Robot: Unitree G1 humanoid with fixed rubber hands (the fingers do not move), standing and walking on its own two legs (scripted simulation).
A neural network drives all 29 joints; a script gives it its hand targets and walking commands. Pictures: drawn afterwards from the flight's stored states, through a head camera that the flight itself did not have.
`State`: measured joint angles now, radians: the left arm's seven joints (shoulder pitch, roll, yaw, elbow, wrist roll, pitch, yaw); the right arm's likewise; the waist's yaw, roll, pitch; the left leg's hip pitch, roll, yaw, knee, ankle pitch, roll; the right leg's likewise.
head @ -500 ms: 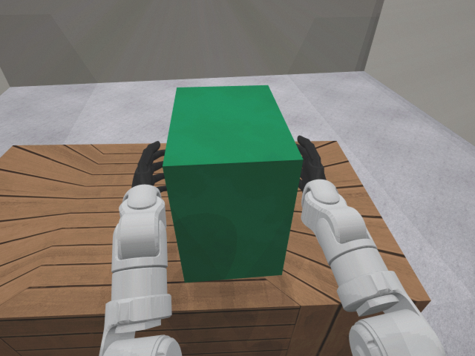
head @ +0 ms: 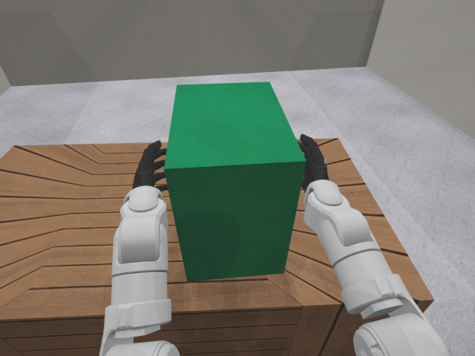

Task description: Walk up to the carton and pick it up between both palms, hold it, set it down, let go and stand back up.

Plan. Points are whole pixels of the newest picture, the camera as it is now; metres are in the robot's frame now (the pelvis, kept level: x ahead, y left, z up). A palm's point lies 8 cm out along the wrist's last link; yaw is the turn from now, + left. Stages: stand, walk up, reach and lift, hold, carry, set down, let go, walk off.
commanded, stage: hold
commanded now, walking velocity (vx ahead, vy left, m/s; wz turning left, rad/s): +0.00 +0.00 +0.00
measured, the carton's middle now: (229, 178) +0.42 +0.00 +0.13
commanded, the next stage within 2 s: set down in 0.50 s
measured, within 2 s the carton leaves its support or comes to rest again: neither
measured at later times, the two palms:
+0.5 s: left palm (145, 193) +0.35 +0.14 +0.17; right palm (313, 180) +0.35 -0.13 +0.17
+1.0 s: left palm (151, 207) +0.37 +0.15 +0.12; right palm (305, 194) +0.36 -0.12 +0.13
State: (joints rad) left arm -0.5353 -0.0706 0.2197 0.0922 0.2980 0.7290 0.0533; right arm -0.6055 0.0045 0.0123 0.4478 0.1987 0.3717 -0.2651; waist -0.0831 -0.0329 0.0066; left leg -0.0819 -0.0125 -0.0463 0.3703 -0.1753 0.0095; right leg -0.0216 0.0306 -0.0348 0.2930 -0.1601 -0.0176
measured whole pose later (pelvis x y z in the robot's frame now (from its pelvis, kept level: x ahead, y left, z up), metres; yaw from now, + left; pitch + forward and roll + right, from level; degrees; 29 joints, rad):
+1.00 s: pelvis +0.01 +0.00 +0.00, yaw +1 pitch -7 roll -1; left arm -0.55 -0.07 0.29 0.43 0.32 0.42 -0.01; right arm -0.57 0.12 -0.16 0.67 -0.03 0.03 -0.21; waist -0.06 -0.08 0.04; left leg -0.03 -0.03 -0.04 0.32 -0.16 0.02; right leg 0.02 0.01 -0.05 0.28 -0.17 -0.01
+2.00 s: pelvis +0.04 +0.00 +0.00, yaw +1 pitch -1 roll -1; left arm -0.62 -0.06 0.31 0.73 0.31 0.17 0.02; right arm -0.56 0.13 -0.28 0.84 -0.12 -0.16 -0.21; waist -0.09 -0.04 -0.01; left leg -0.12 -0.01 -0.03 0.34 -0.20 0.02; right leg -0.04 0.02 -0.06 0.24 -0.17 -0.01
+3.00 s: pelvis +0.06 +0.01 -0.01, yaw -1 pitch +17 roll -2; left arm -0.80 0.04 0.37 1.26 0.27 -0.30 0.07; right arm -0.67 0.18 -0.59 1.06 -0.38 -0.42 -0.19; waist -0.11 0.00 -0.14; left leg -0.49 0.01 0.01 0.43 -0.23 0.01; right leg -0.41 0.02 -0.08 0.32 -0.19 -0.01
